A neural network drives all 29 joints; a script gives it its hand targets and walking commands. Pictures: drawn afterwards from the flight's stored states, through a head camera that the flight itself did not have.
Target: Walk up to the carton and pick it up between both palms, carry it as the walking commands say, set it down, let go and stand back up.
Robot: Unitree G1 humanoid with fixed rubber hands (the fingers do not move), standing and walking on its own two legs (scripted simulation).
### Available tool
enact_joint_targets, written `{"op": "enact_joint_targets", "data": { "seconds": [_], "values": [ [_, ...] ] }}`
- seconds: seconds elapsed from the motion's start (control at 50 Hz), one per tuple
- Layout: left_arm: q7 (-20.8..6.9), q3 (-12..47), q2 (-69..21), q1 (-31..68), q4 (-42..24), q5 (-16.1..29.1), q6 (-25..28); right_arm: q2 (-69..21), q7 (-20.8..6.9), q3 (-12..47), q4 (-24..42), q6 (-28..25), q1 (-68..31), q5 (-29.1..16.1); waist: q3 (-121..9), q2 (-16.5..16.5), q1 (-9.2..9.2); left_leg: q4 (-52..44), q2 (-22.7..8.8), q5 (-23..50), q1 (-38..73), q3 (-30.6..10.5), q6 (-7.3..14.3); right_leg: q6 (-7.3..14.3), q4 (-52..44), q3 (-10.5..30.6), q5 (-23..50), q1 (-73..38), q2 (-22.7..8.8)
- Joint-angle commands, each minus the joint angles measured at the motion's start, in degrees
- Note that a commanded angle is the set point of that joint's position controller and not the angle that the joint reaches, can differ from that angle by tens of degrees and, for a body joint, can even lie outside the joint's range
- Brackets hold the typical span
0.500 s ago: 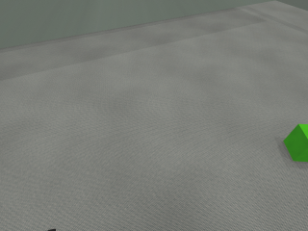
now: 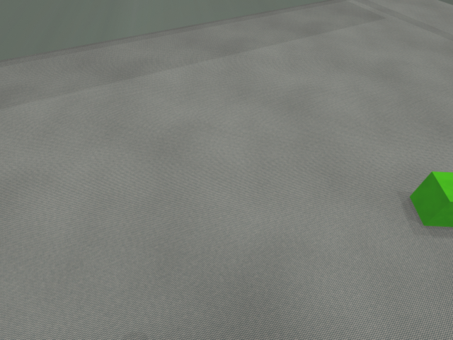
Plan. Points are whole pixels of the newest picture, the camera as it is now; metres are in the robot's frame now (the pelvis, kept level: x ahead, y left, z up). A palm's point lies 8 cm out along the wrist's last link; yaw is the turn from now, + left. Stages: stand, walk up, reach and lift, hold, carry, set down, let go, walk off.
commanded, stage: walk up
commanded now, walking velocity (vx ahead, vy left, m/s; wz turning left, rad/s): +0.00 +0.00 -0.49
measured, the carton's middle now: (451, 200) +0.96 -1.13 -0.67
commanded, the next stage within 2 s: none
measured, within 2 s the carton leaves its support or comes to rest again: neither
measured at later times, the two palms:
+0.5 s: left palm out of the picture +0.10 +0.25 -0.13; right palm out of the picture +0.03 -0.26 -0.12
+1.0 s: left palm (188, 300) +0.25 +0.09 -0.16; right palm out of the picture -0.18 -0.21 -0.09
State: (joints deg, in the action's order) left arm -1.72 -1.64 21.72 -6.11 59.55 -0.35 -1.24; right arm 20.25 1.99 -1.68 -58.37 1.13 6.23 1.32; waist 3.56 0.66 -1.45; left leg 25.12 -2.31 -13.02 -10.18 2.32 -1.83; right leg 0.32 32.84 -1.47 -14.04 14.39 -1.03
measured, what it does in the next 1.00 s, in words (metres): steps on the spot, turning right: left foot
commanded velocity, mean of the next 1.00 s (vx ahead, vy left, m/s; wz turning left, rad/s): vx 0.20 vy -0.09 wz -0.49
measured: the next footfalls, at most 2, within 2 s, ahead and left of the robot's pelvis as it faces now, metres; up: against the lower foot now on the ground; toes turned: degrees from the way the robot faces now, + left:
left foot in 0.52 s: +0.02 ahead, +0.12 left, +0.00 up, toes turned -13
right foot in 1.12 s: +0.14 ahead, -0.31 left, +0.00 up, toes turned -36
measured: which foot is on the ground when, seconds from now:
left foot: down 0.00-0.10, up 0.12-0.50, down 0.52-1.00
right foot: down 0.00-0.52, up 0.54-1.00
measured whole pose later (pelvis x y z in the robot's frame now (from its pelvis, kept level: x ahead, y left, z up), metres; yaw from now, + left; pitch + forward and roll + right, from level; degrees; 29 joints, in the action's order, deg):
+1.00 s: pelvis +0.05 -0.05 +0.00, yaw -27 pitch -1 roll -4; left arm -5.7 -2.3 14.2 -6.7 58.4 -0.7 -3.3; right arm 11.0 0.5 -2.3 -59.1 -2.5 34.0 0.7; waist 2.3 4.1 4.6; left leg 14.1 -11.2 -20.3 9.3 13.9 -6.0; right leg -3.2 55.2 -1.5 -2.4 33.7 -5.4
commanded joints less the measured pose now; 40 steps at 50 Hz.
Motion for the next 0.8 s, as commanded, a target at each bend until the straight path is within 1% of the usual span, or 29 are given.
{"op": "enact_joint_targets", "data": {
  "seconds": [0.0,0.02,0.04,0.06,0.08,0.1,0.12,0.14,0.16,0.18,0.2,0.24,0.28,0.32,0.36,0.4,0.44,0.46,0.48,0.5,0.52,0.54,0.56,0.58,0.6,0.64,0.66,0.72,0.78],
  "values": [
    [-0.35,-1.36,1.75,-4.21,-4.71,0.34,-1.24,8.14,0.52,-2.58,7.28,1.19,-1.03,0.47,-3.9,-12.44,0.17,-0.36,-15.82,17.35,-7.03,-4.42,7.84,0.08,12.51,1.34,-10.96,0.63,-1.43],
    [-0.56,-1.49,2.02,-4.77,-5.11,0.23,-1.31,8.62,0.43,-2.68,8.34,1.48,-3.05,0.47,-3.96,-11.4,-1.02,1.62,-14.37,11.56,-10.12,-2.79,6.41,0.73,7.43,1.51,-8.13,-2.87,-2.19],
    [-0.54,-1.78,3.35,-5.49,-4.72,0.19,-0.92,8.07,0.42,-2.61,9.13,1.75,-4.21,0.12,-4.17,-6.92,-2.08,6.12,-10.73,7.05,-11.11,0.5,3.54,2.16,1.05,3.29,4.09,-4.48,-3.15],
    [-0.06,-2.72,7.42,-7.31,-4.42,-0.16,-0.27,5.65,0.19,-2.2,10.36,1.83,-3.73,-0.67,-5.99,7.71,-3.21,19.35,-2.81,0.19,-13.25,6.41,0.27,6.01,-9.19,14.33,19.92,-5.92,-10.48],
    [0.38,-3.02,10.65,-9.49,-4.41,-0.34,0.26,3.23,0.28,-1.76,12.01,2.11,-4.94,-0.74,-5.47,17.08,-4.24,32.2,2.33,-20.28,-23.2,2.3,-1.13,11.44,-15.22,29.84,31.55,-8.37,-19.39],
    [0.66,-3.29,10.61,-9.25,-4.52,-0.24,0.44,2.68,0.35,-1.84,12.07,2.49,-4.98,-0.91,-5.92,14.72,-3.44,38.19,0.33,-21.2,-23.81,-1.22,-0.97,12.48,-15.61,29.32,29.02,-7.04,-20.04],
    [1.07,-3.32,9.62,-8.23,-5.36,-0.35,0.62,2.68,0.03,-1.77,12.09,2.07,-3.95,-1.25,-5.61,12.57,-2.92,39.06,-0.69,-19.34,-23.62,-2.77,-1.3,12.75,-13.88,27.16,29.27,-6.91,-18.21],
    [1.68,-2.7,7.16,-6.01,-5.75,-0.53,0.62,2.36,-0.15,-2.01,11.56,1.58,-3.1,-0.91,-5.99,8.64,-1.58,36.44,-1.61,-15.74,-22.27,-3.28,-1.28,11.21,-12.57,23.91,28.34,-7.19,-14.73],
    [2.02,-2.54,5.95,-4.18,-5.98,-0.68,0.69,1.96,-0.46,-1.78,10.56,1.44,-1.86,-1.27,-7.17,7.98,-0.45,34.14,-1.3,-13.0,-19.46,-2.4,-1.54,10.06,-11.92,21.09,29.03,-6.66,-12.27],
    [2.13,-1.75,4.29,-3.44,-7.97,-1.13,0.5,1.87,-0.65,-1.91,8.27,1.53,-0.76,-0.87,-8.73,6.7,0.48,32.68,0.14,-13.23,-16.56,-2.1,0.01,7.64,-13.06,18.91,28.71,-6.27,-10.72],
    [2.22,-1.82,3.53,-4.36,-7.91,-1.19,0.43,1.56,-0.64,-1.71,7.98,1.73,-0.1,-0.85,-9.8,5.32,0.56,31.31,0.54,-12.49,-15.67,-1.99,0.28,7.36,-13.51,19.08,25.46,-6.17,-10.65],
    [2.17,-1.96,3.03,-6.2,-8.31,-0.67,0.17,0.42,-0.43,-2.14,7.65,2.0,-2.84,-0.88,-10.2,4.82,-1.05,28.77,0.5,-10.15,-15.93,-1.37,0.05,7.85,-13.32,20.25,25.32,-8.71,-10.93],
    [2.34,-2.28,2.72,-7.81,-8.31,-0.66,0.13,-0.46,-0.21,-1.76,8.38,1.84,-3.78,-0.95,-10.01,5.42,-1.76,24.78,0.77,-10.73,-16.46,-1.55,0.2,8.41,-13.24,21.17,25.41,-10.75,-10.94],
    [2.38,-2.38,2.83,-8.65,-8.56,-0.75,-0.11,-1.16,-0.06,-1.62,8.74,1.83,-3.69,-1.05,-9.11,6.17,-1.88,21.57,1.44,-11.57,-15.49,-1.49,0.24,8.91,-14.53,23.47,21.84,-9.77,-11.27],
    [2.33,-2.41,3.18,-7.54,-9.02,-0.91,-0.59,-1.34,0.28,-1.63,8.8,1.7,-2.58,-1.21,-7.93,7.63,-1.35,17.4,2.1,-12.6,-13.02,-1.19,0.03,9.2,-15.49,25.7,17.57,-6.62,-10.91],
    [2.17,-2.42,3.18,-5.63,-9.81,-1.03,-1.16,-1.66,0.54,-1.6,8.52,1.51,-0.09,-1.46,-7.17,9.46,-0.29,13.27,2.97,-12.49,-8.64,-0.23,0.08,8.35,-16.75,26.5,11.32,-1.99,-9.77],
    [1.94,-2.52,2.55,-3.3,-10.49,-0.76,-1.73,-2.09,0.89,-1.5,7.75,1.0,4.05,-1.68,-6.81,9.35,1.71,4.98,3.56,-9.96,-2.35,0.39,0.42,6.53,-16.43,26.23,5.46,2.3,-7.96],
    [1.74,-2.6,1.99,-2.18,-10.88,-0.54,-1.87,-1.85,0.95,-1.53,7.26,0.67,6.25,-1.84,-6.59,8.28,2.91,-1.18,2.6,-5.98,3.02,1.05,0.87,4.61,-15.12,24.31,1.39,5.52,-5.79],
    [1.54,-2.32,0.18,-1.93,-11.86,-0.34,-1.89,0.17,1.14,-2.13,6.75,0.36,9.13,-1.56,-7.28,2.63,4.03,-7.13,-2.99,-7.05,9.2,-3.69,2.7,1.69,-10.48,21.06,-4.6,11.92,-2.23],
    [1.4,-1.08,-4.23,-0.21,-13.49,-0.23,-1.62,4.83,1.45,-3.3,6.38,0.21,11.75,-0.47,-6.01,-13.07,5.59,-15.66,-16.32,-13.38,13.37,-17.94,6.84,-1.3,4.51,13.19,-11.71,24.05,3.86],
    [1.63,-1.11,-5.1,0.45,-14.16,-1.06,-1.42,6.72,1.59,-3.57,7.99,0.44,8.04,-0.12,-2.88,-17.98,3.75,-17.01,-25.24,-11.66,5.63,-25.75,10.1,-2.1,19.6,9.43,-10.84,27.08,3.69],
    [1.44,-1.75,-4.27,-2.04,-13.23,-1.97,-1.44,4.5,1.32,-2.97,10.17,0.08,3.22,-0.52,0.08,-12.52,0.36,-16.03,-24.5,-7.57,-0.88,-20.79,9.65,-2.82,26.21,9.35,-8.28,24.1,0.71],
    [-0.89,-2.84,-0.89,-1.39,-12.47,-2.71,-2.15,7.79,1.31,-3.91,8.28,-0.6,7.8,-0.26,-3.13,-7.1,2.12,-19.21,-25.9,-24.07,9.11,-22.68,7.75,-2.84,27.25,8.11,-3.93,29.1,-1.5],
    [-2.7,-3.6,0.27,2.55,-13.34,-3.18,-2.1,8.91,1.76,-4.52,5.98,-1.25,11.84,-0.92,-0.68,-1.88,2.66,-19.37,-25.0,-25.57,13.11,-21.74,3.66,-2.98,29.07,8.71,-1.23,35.31,-2.48],
    [-3.81,-3.88,-0.14,2.54,-12.72,-3.39,-2.13,7.92,1.97,-4.66,5.32,-1.95,13.66,-1.3,0.7,-0.96,2.12,-17.99,-22.34,-21.72,13.04,-18.05,0.22,-2.86,30.72,8.73,1.98,35.31,-2.58],
    [-4.89,-3.9,-1.9,-0.18,-10.98,-3.32,-1.76,6.13,2.14,-4.62,4.22,-3.13,16.95,-1.31,0.63,-2.16,2.25,-15.35,-19.08,-10.37,13.89,-11.51,-3.52,-3.17,34.27,7.74,7.7,32.84,-2.23],
    [-5.11,-3.69,-2.65,-1.64,-9.68,-3.21,-1.67,5.27,1.97,-4.49,3.7,-3.37,17.27,-1.16,0.47,-4.28,2.17,-14.68,-17.74,-5.99,13.52,-7.91,-4.48,-3.35,36.13,6.69,9.11,31.78,-1.88],
    [-5.27,-3.08,-4.34,0.24,-9.02,-2.15,-1.56,3.57,0.64,-3.95,3.8,-3.44,18.23,-0.91,2.65,-9.09,2.59,-15.2,-15.76,-4.98,10.4,-3.06,-4.91,-3.57,37.46,5.17,11.06,30.03,-2.49],
    [-4.87,-2.4,-5.27,2.64,-8.71,-1.24,-1.52,1.49,-0.41,-3.12,3.28,-4.03,21.65,-0.8,5.16,-12.64,3.5,-16.57,-15.2,-2.81,9.57,-0.78,-4.51,-3.75,35.94,3.4,13.56,29.58,-3.29]
  ]
}}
